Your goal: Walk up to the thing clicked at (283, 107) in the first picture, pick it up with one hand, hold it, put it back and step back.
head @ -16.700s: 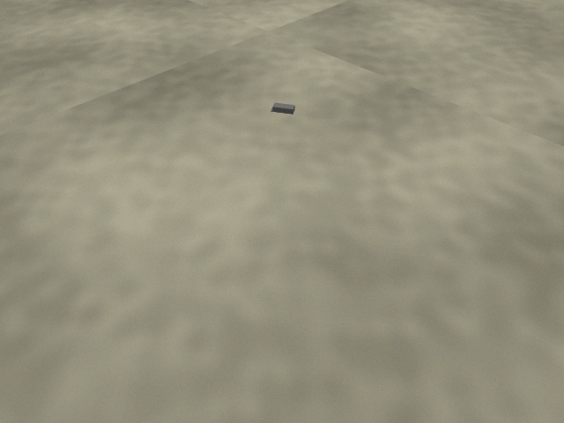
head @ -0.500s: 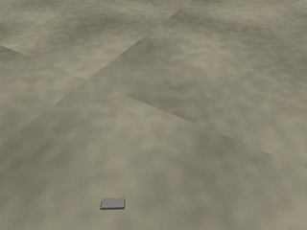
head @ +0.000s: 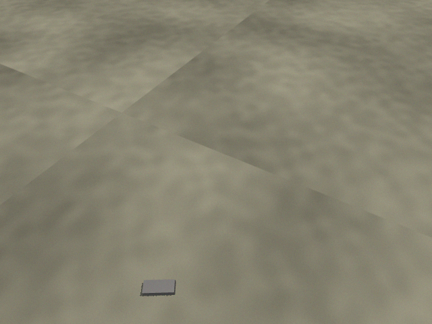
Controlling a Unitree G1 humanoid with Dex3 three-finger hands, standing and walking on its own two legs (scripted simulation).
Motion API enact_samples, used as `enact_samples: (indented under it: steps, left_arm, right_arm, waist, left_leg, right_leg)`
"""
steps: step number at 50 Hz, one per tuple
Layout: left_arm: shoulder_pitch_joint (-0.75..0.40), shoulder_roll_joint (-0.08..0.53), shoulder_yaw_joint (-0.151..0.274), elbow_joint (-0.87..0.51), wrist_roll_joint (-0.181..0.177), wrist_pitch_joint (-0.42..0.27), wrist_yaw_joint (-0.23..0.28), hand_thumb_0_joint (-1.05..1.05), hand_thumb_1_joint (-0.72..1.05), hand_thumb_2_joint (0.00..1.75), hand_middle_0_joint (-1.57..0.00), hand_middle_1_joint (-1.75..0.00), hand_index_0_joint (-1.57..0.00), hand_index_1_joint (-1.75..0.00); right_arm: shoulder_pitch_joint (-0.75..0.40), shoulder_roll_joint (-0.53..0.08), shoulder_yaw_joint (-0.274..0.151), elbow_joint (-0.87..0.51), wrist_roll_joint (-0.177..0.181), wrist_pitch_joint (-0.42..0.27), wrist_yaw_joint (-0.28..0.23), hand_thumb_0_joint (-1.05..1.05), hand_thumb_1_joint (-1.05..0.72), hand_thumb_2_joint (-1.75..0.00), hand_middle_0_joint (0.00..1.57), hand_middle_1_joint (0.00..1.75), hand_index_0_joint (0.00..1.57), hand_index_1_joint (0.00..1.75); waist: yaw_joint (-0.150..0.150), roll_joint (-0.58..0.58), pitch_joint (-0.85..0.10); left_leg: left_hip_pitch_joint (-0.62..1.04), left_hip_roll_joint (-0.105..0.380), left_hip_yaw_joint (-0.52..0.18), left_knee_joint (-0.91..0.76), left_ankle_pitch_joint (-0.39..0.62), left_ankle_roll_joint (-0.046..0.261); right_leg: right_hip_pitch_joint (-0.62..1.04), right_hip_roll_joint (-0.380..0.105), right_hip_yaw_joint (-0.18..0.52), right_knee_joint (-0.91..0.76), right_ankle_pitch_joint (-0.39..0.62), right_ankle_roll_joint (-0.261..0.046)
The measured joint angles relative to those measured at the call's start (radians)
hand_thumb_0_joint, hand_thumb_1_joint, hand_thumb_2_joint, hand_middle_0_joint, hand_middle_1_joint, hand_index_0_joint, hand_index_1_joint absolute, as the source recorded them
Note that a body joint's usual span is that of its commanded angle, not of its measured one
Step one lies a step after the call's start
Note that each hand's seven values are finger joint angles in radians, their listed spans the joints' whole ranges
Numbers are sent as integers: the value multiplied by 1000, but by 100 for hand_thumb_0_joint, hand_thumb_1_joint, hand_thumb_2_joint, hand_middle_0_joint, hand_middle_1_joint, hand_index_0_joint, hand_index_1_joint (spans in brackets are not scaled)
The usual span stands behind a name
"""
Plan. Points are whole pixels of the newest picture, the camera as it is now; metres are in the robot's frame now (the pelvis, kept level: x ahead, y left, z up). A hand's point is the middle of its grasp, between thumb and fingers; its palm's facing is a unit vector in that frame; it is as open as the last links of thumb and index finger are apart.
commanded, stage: stand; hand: left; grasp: from above
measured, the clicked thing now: (159, 287) +0.42 +0.27 -0.77
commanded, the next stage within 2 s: rise first in 0.14 s
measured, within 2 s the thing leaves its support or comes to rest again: neither
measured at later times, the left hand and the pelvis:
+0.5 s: hand out of the picture +0.15 +0.25 -0.17, palm faces -0.03 -0.93 -0.36, open 9.0 cm; pelvis -0.01 +0.00 -0.02, yaw +0 degrees
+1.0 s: hand out of the picture +0.12 +0.27 -0.23, palm faces -0.19 -0.86 -0.47, open 14.1 cm; pelvis -0.01 +0.02 -0.09, yaw +0 degrees
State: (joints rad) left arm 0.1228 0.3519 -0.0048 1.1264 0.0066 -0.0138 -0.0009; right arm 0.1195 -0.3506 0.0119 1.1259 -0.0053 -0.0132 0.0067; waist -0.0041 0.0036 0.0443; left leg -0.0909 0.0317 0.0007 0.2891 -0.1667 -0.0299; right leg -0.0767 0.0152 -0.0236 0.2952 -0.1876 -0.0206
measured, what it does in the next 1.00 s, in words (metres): lowers itself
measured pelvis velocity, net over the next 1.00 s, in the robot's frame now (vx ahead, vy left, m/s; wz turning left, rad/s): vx -0.01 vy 0.02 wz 0.00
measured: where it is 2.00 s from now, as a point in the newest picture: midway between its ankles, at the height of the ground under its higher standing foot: outside the picture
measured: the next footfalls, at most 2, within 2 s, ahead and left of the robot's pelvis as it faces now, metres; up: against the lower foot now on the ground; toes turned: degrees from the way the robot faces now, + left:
none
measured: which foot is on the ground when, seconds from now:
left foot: down 0.00-1.00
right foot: down 0.00-1.00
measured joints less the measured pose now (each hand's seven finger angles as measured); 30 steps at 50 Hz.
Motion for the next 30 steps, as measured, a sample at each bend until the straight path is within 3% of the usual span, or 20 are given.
enact_samples:
  steps: [13,16,18,23,30]
  left_arm:
    - [3,0,0,0,0,0,0,0,91,90,-21,-30,-20,-30]
    - [-19,-20,27,-60,-20,-12,13,1,88,90,-22,-32,-21,-33]
    - [-81,-29,59,-47,-3,-15,7,1,82,90,-23,-37,-22,-38]
    - [-171,-15,133,-60,92,-2,-22,0,58,89,-23,-58,-22,-58]
    - [-108,-31,142,-202,154,99,2,0,11,88,-19,-84,-19,-83]
  right_arm:
    - [2,-2,-1,1,-1,0,-1,0,-91,-90,20,30,21,30]
    - [48,4,-1,-120,43,-20,-28,1,-92,-90,20,30,20,30]
    - [63,19,-7,-181,54,-31,-37,1,-92,-91,20,30,20,30]
    - [87,75,-29,-294,37,-41,-30,1,-92,-90,20,30,20,30]
    - [131,103,-34,-408,39,-38,-18,1,-90,-90,20,30,21,30]
  waist:
    - [0,2,0]
    - [-7,6,-4]
    - [-9,5,-4]
    - [-17,-14,-40]
    - [-32,-6,-87]
  left_leg:
    - [-2,1,2,2,-4,0]
    - [-83,-5,-12,70,-25,4]
    - [-147,-8,-18,123,-41,6]
    - [-311,-7,-12,269,-97,3]
    - [-420,-9,-2,398,-164,14]
  right_leg:
    - [-2,1,2,1,-2,-1]
    - [-78,-6,-12,70,-29,0]
    - [-141,-9,-17,124,-48,0]
    - [-311,-10,-9,277,-105,-1]
    - [-416,-13,2,392,-162,8]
